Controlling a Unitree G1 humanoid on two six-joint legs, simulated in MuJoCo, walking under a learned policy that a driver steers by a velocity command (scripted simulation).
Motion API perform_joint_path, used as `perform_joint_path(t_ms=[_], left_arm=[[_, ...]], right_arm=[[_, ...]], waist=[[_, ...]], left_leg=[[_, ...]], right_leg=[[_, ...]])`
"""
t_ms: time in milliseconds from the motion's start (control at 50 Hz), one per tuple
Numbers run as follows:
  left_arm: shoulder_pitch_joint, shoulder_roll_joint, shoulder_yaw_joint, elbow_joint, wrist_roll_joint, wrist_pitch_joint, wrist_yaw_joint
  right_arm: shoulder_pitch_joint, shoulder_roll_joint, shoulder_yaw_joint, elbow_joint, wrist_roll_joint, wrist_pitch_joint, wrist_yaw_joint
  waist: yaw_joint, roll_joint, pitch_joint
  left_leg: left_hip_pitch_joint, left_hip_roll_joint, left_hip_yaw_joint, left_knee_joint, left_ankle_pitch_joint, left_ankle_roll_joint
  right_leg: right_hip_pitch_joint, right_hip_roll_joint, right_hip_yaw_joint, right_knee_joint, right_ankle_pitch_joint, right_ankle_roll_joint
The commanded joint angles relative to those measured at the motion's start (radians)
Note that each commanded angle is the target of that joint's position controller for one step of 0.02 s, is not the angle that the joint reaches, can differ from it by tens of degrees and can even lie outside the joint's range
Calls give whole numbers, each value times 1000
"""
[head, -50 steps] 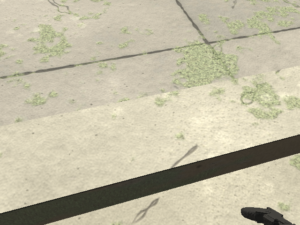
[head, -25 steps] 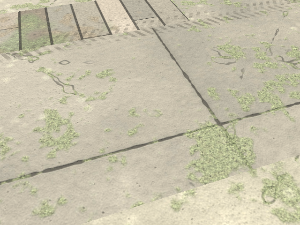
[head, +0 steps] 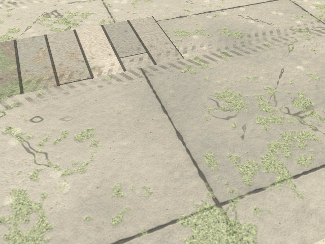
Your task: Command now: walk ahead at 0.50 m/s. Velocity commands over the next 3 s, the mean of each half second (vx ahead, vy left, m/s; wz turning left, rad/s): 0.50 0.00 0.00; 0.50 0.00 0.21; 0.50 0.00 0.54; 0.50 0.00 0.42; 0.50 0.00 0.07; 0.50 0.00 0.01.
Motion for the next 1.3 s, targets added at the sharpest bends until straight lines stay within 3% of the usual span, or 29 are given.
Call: perform_joint_path(t_ms=[20,60,100,180,240,300,320,340,360,380,400,420,440,460,500,560,660,760,800,840,860,880,900,920,940,960,1020,1160,1300], left_arm=[[-62,-49,-32,-23,-2,-61,-11],[-40,31,-18,-4,-22,-87,-15],[51,69,-8,15,-36,-104,-8],[153,103,10,-2,-22,-90,4],[203,109,13,-8,-12,-71,9],[204,126,15,-8,-14,-61,17],[205,146,20,-6,-17,-55,21],[193,156,20,-6,-21,-45,22],[189,141,15,-21,-26,-40,24],[210,64,-7,-72,-37,-39,22],[265,30,-11,-98,-46,-37,11],[180,87,6,-98,-23,-32,12],[102,93,5,-117,-22,-39,3],[79,84,2,-125,-22,-39,-2],[110,64,-3,-126,3,-9,-15],[73,51,-8,-134,11,18,-27],[-141,25,-29,-196,2,18,-35],[-264,43,-30,-245,-12,8,-33],[-248,61,-24,-251,-10,-1,-26],[-93,89,-8,-212,-5,-12,-8],[72,128,8,-166,12,-23,6],[241,219,28,-157,36,-30,23],[212,295,41,-170,44,-24,20],[129,205,23,-192,16,-9,17],[53,134,2,-192,4,-9,16],[25,102,-8,-180,-1,-16,12],[34,81,-13,-146,-14,-38,13],[113,117,-3,-83,-10,-47,9],[179,163,8,-35,-8,-30,22]], right_arm=[[118,14,29,-38,-4,38,-9],[36,-20,23,-54,-17,46,4],[-13,-48,18,-40,-13,41,26],[-223,-7,31,-72,16,40,54],[-306,-33,23,-94,8,41,53],[-256,-59,11,-89,-3,33,41],[-188,-77,2,-69,-6,31,31],[-57,-93,-10,-30,-14,21,22],[105,-133,-26,19,-35,7,10],[237,-229,-47,21,-60,-6,0],[218,-282,-58,25,-39,-2,8],[139,-209,-42,11,-11,7,14],[80,-150,-25,5,1,5,15],[53,-120,-13,11,0,1,17],[51,-100,-2,29,9,-18,11],[116,-114,1,62,19,-39,6],[195,-133,3,100,16,-31,13],[258,-173,-5,135,20,-19,5],[235,-191,-10,136,16,-13,1],[198,-213,-17,134,12,-10,0],[192,-203,-15,129,12,-10,1],[204,-148,0,91,12,-9,3],[334,-68,11,67,49,-1,4],[273,-153,-9,87,16,14,0],[196,-149,-12,69,11,19,7],[155,-130,-7,60,10,23,13],[173,-111,-9,68,-16,65,38],[-35,-102,-3,0,-12,85,55],[-238,-93,12,-71,-14,75,81]], waist=[[-76,21,91],[-68,-12,88],[-28,-37,53],[71,-84,41],[111,-118,80],[81,-132,72],[55,-148,40],[-7,-124,-12],[-63,-81,-113],[-89,76,-247],[-40,298,-285],[-21,122,-170],[-10,40,-64],[19,0,-26],[69,31,6],[73,51,50],[21,52,109],[-13,39,122],[5,43,119],[81,41,44],[148,-1,-59],[193,-117,-217],[110,-343,-308],[104,-162,-217],[76,-84,-85],[59,-50,-21],[14,-112,31],[34,-80,100],[89,-81,149]], left_leg=[[-80,43,-54,-208,20,-11],[-35,64,22,-428,145,-26],[-5,108,115,-632,198,-39],[75,98,200,-1001,173,-51],[57,92,210,-1144,106,-40],[191,37,234,-1261,-22,2],[277,3,244,-1293,-55,19],[417,-25,252,-1370,-22,37],[677,28,188,-1346,-13,68],[956,294,-142,-1343,-119,133],[1049,447,-572,-1512,-54,243],[944,390,-487,-1533,-117,214],[803,355,-326,-1546,-81,186],[715,305,-220,-1573,-9,146],[614,243,-96,-1615,88,107],[605,216,-20,-1654,210,112],[623,169,66,-1687,291,97],[733,206,24,-1634,383,95],[766,220,8,-1578,474,87],[755,194,20,-1396,660,59],[666,144,51,-1194,576,39],[494,73,98,-885,216,24],[188,-81,122,-584,-397,-4],[111,-17,42,-508,-337,7],[100,22,40,-524,-239,5],[127,54,44,-568,-180,-3],[197,93,60,-620,-147,-34],[22,123,78,-791,55,-70],[87,104,199,-1117,92,-17]], right_leg=[[-16,-217,336,-581,197,-72],[7,-178,239,-670,318,-65],[156,-169,216,-706,480,-78],[398,-168,204,-782,449,-62],[572,-228,221,-765,473,-70],[636,-259,198,-637,812,-50],[646,-261,190,-549,959,-38],[628,-237,159,-395,1008,-19],[473,-203,137,-198,860,-4],[187,-128,103,117,468,22],[-89,35,150,392,-100,54],[-177,-32,250,473,-15,45],[-181,-61,252,457,75,47],[-142,-87,252,404,130,48],[-78,-114,240,331,158,70],[-131,-124,207,267,182,95],[-152,-142,152,-70,358,109],[-89,-98,138,-268,406,87],[-33,-78,140,-313,346,68],[180,-23,126,-379,281,40],[407,-49,157,-402,290,11],[645,-297,414,-411,163,-30],[812,-522,879,-569,88,-147],[710,-475,883,-622,-29,-130],[574,-436,712,-635,-46,-99],[472,-391,578,-671,53,-70],[339,-320,348,-721,266,-31],[403,-299,121,-780,381,-44],[541,-324,-14,-742,501,-15]])
Next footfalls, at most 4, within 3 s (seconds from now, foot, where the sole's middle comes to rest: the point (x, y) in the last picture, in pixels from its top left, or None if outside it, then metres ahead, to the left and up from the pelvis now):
0.36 left None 0.36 0.13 -0.72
0.86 right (173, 206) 0.68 -0.06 -0.72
1.42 left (111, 165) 0.90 0.22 -0.72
1.96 right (110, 110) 1.27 0.26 -0.72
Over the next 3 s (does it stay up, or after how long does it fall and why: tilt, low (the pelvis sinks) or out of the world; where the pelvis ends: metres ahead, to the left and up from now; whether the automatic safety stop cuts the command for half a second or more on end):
stays up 1.51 0.58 0.05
